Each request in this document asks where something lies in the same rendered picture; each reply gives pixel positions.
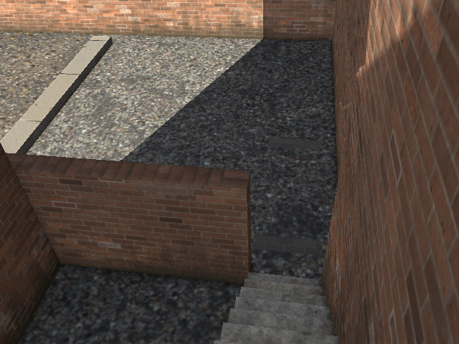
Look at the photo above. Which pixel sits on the stairs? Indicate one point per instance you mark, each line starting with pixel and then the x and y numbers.
pixel 276 309

